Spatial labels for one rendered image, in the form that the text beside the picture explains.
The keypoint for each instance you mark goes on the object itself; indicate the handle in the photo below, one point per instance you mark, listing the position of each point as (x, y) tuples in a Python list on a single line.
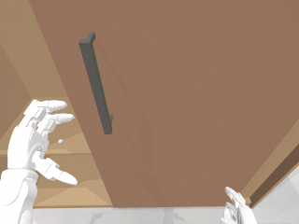
[(89, 59)]

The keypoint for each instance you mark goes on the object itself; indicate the robot right hand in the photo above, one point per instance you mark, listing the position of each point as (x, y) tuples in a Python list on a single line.
[(240, 212)]

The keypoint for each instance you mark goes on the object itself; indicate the robot left forearm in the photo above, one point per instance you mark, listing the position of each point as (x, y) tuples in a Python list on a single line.
[(17, 196)]

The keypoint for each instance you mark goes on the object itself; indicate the robot left hand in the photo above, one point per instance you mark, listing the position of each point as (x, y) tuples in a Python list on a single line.
[(26, 139)]

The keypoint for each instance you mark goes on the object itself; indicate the wardrobe door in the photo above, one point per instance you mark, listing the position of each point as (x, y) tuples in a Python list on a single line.
[(201, 92), (284, 148)]

